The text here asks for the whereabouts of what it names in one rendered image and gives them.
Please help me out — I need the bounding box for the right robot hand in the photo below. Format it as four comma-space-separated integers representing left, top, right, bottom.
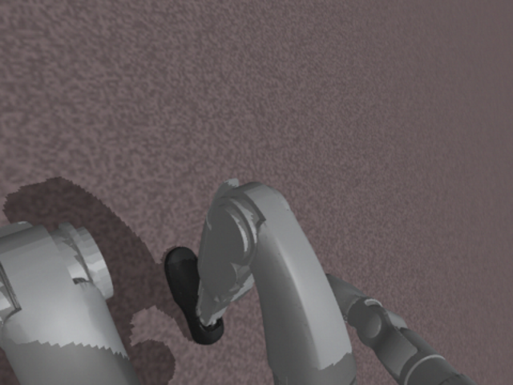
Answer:
325, 274, 367, 322

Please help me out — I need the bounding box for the right robot arm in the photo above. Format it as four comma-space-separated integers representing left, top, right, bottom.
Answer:
347, 297, 478, 385

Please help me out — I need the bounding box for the right robot foot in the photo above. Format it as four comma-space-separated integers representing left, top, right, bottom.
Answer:
164, 247, 224, 345

